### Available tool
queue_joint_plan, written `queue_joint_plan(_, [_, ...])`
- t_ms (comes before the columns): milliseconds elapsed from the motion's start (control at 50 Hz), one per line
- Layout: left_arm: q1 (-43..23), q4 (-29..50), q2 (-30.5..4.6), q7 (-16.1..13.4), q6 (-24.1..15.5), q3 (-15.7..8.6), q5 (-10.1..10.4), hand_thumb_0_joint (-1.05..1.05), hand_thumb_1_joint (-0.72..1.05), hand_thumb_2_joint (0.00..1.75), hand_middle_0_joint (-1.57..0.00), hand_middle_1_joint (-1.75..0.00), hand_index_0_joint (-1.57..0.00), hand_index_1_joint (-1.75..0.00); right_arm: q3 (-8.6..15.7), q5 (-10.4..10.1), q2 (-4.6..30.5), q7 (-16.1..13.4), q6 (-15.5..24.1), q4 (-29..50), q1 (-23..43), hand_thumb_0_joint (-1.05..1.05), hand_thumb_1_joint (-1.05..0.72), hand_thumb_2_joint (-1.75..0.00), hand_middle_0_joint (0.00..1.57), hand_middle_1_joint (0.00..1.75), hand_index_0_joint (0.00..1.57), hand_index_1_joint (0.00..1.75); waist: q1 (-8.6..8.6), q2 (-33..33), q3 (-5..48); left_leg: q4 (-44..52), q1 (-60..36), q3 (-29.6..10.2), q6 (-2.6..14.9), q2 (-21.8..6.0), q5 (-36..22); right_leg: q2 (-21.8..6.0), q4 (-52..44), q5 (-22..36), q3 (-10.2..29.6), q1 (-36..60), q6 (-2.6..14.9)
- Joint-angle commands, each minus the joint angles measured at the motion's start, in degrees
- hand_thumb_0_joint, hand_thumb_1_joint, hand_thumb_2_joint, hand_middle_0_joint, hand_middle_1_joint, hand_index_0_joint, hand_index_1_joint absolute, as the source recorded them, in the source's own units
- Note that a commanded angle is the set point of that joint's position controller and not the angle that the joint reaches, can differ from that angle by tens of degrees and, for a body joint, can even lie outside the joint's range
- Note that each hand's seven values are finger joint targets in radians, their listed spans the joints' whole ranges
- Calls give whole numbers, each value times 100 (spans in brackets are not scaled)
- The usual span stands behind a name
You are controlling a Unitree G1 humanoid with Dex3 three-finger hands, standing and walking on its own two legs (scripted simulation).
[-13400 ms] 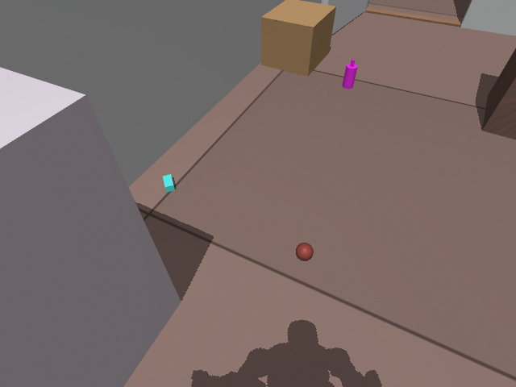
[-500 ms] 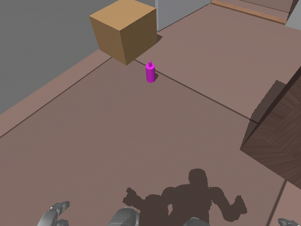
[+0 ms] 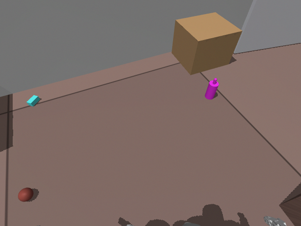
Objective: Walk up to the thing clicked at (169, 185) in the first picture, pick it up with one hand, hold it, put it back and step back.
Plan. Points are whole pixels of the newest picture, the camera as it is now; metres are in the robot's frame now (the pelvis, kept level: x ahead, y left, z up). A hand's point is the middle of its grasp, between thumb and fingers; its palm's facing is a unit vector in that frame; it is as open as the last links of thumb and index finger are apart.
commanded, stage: walk up
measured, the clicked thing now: (33, 100) +1.17 +1.02 -0.73
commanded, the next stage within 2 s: stand in 1.78 s
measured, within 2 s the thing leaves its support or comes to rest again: neither
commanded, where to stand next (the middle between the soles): +0.09 +0.02 m, yaw +35 degrees
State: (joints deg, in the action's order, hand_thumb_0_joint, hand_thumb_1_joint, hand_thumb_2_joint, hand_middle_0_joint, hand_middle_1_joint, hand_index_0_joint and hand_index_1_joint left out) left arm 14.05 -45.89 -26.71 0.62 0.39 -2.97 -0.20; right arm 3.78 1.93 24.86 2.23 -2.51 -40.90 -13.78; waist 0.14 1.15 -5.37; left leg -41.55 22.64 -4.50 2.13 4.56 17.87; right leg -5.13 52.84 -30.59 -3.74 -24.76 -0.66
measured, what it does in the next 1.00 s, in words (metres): steps on the spot, turning left: right foot, then left foot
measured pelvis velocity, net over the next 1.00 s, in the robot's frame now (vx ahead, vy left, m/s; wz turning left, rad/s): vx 0.01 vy -0.02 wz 0.59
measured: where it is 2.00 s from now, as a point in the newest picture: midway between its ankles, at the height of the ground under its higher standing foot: outside the picture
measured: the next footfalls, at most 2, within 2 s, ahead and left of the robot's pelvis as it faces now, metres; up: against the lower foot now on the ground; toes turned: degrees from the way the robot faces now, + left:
right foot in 0.06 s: +0.07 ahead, -0.14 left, +0.00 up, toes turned +1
left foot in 0.36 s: +0.05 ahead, +0.17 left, +0.00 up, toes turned +18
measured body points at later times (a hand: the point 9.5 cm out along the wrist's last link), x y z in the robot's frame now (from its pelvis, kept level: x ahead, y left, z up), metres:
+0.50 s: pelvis +0.00 +0.04 -0.01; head +0.03 +0.07 +0.44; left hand -0.05 +0.38 -0.12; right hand +0.21 -0.24 -0.09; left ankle +0.01 +0.16 -0.71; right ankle +0.05 -0.11 -0.67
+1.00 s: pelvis +0.01 -0.02 +0.00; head +0.05 +0.00 +0.45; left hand -0.12 +0.28 -0.11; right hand +0.28 -0.24 -0.11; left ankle -0.02 +0.10 -0.70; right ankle +0.09 -0.13 -0.71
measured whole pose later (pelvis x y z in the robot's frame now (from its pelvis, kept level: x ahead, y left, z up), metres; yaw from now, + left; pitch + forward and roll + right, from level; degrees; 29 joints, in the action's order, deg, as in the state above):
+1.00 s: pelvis +0.01 -0.02 +0.00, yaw +34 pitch -2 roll +1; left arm 14.3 -48.4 -22.8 1.4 -0.2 -2.2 -1.9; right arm 2.7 0.7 25.3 -0.4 1.2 -49.3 -12.2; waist 2.6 0.4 -7.3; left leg -48.2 24.9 0.1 1.2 2.2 25.8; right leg -6.5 43.8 -23.0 -4.3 -19.0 -0.6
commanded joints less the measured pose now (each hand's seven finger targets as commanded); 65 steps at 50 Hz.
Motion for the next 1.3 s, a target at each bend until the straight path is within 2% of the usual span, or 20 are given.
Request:
queue_joint_plan(0, [365,484,-954,-156,-334,-334,-36,0,90,90,-20,-30,-20,-30,536,7,1520,-105,178,647,248,0,-90,-90,20,30,20,30,120,-828,675,1254,-47,-2334,1091,-1254,-944,375,-1100,406,181,537,168])
queue_joint_plan(40, [805,406,-1228,-220,-442,-438,-127,0,90,90,-20,-30,-20,-30,396,-67,1119,-102,162,779,482,0,-90,-90,20,30,20,30,519,-54,832,172,931,-1532,455,-483,-667,-68,-2796,637,959,1787,517])
queue_joint_plan(60, [989,438,-1846,-256,-468,-599,-241,0,90,90,-20,-30,-20,-30,266,-84,657,-103,196,848,483,0,-90,-90,20,30,20,30,668,1406,764,-1183,2033,-365,30,318,448,-1754,-3679,141,2872,2399,849])
queue_joint_plan(80, [309,548,-2095,-244,-432,-677,-253,0,90,90,-20,-30,-20,-30,392,47,1047,-166,160,747,318,0,-90,-90,20,30,20,30,396,1291,598,-2093,2222,-239,-150,-173,1342,-2880,-3983,-94,3779,1839,1624])
queue_joint_plan(180, [-23,478,-1452,-183,-460,-504,-194,0,90,90,-20,-30,-20,-30,475,-68,1105,45,227,222,-89,0,-90,-90,20,30,20,30,115,910,84,-1611,1242,168,-262,-579,344,-1359,-3152,1374,683,1294,1062])
queue_joint_plan(320, [-85,630,-1111,89,-85,-354,-109,0,90,90,-20,-30,-20,-30,479,-193,1102,-172,476,-327,-597,0,-90,-90,20,30,20,30,-24,457,826,822,-1491,950,-232,-8,-414,-1039,-1169,990,-564,302,652])
queue_joint_plan(340, [36,624,-826,92,-27,-253,-56,0,90,90,-20,-30,-20,-30,553,-138,1392,-273,545,-356,-838,0,-90,-90,20,30,20,30,-218,-281,938,1248,-2093,105,21,-290,-150,-731,-89,726,-646,-354,400])
queue_joint_plan(380, [-194,770,-1023,0,44,-283,-24,0,90,90,-20,-30,-20,-30,690,-146,2398,-400,613,-183,-924,0,-90,-90,20,30,20,30,-321,-1209,868,2100,-1537,-4152,1524,-2632,57,-185,1330,-684,389,-1557,131])
queue_joint_plan(480, [268,283,-1013,-34,92,-370,-56,0,90,90,-20,-30,-20,-30,385,-181,1581,-560,657,-157,-252,0,-90,-90,20,30,20,30,104,-878,553,1171,-528,-1915,1022,-1650,-2044,-337,934,261,572,-647,189])
queue_joint_plan(720, [496,105,-734,-49,-44,-447,-87,0,90,90,-20,-30,-20,-30,278,-85,1460,-544,425,164,226,0,-90,-90,20,30,20,30,355,-932,945,160,643,-1878,848,-954,-954,439,-1516,824,215,1127,308])
queue_joint_plan(760, [419,268,-1660,-79,-169,-647,-242,0,90,90,-20,-30,-20,-30,74,-178,789,-561,412,247,129,0,-90,-90,20,30,20,30,438,1127,645,-1796,2113,-378,65,385,658,-1510,-3233,154,3258,1654,1072])
queue_joint_plan(780, [-277,385,-1982,-60,-154,-675,-210,0,90,90,-20,-30,-20,-30,187,-120,1124,-660,448,130,152,0,-90,-90,20,30,20,30,242,1489,569,-2467,1946,-288,-56,-116,1890,-2580,-3546,529,4366,1121,1915])
queue_joint_plan(860, [-257,158,-1308,-85,-227,-502,-204,0,90,90,-20,-30,-20,-30,230,-164,1141,-456,528,-327,40,0,-90,-90,20,30,20,30,150,785,-2,-1732,1252,195,-63,-363,998,-1283,-2669,1669,1783,841,1234])
queue_joint_plan(980, [-162,151,-1208,5,-153,-362,-75,0,90,90,-20,-30,-20,-30,183,-159,796,-309,587,-649,-98,0,-90,-90,20,30,20,30,82,998,601,811,-689,867,-78,-26,-57,-927,-1987,2267,862,832,1009])
queue_joint_plan(1020, [-48,151,-672,5,-128,-152,-23,0,90,90,-20,-30,-20,-30,245,-70,974,-372,659,-750,-228,0,-90,-90,20,30,20,30,-81,251,937,1372,-1989,-231,205,-483,-192,-759,-1011,2200,613,-88,588])
queue_joint_plan(1040, [15,135,-397,10,-108,-60,61,0,90,90,-20,-30,-20,-30,298,-44,1387,-388,685,-616,82,0,-90,-90,20,30,20,30,48,-959,984,1670,-1817,-2337,787,-1717,281,-63,-515,735,209,-677,139])
queue_joint_plan(1060, [-155,-5,-869,-68,-80,-225,43,0,90,90,-20,-30,-20,-30,363,-108,1719,-375,651,-638,100,0,-90,-90,20,30,20,30,-116,-835,850,1781,-964,-2703,1377,-2179,428,-63,-326,-513,367,-137,159])
queue_joint_plan(1160, [395,-505,-741,-78,-224,-162,13,0,90,90,-20,-30,-20,-30,87,-207,1158,-347,564,-730,897,0,-90,-90,20,30,20,30,331,-610,676,1086,-135,-907,512,-1246,-757,23,-2108,1336,292,1117,267])
queue_joint_plan(1200, [-100,-447,-1168,-95,-307,-211,-100,0,90,90,-20,-30,-20,-30,11,-236,859,-293,475,-821,761,0,-90,-90,20,30,20,30,88,211,302,602,134,-318,37,-540,91,-748,-3039,672,1577,789,595])
queue_joint_plan(1280, [-668,-490,-901,-55,-266,-40,-11,0,90,90,-20,-30,-20,-30,34,-186,992,-260,526,-1244,735,0,-90,-90,20,30,20,30,-82,-80,328,1314,-843,-649,133,-729,96,-450,-2707,824,844,315,421])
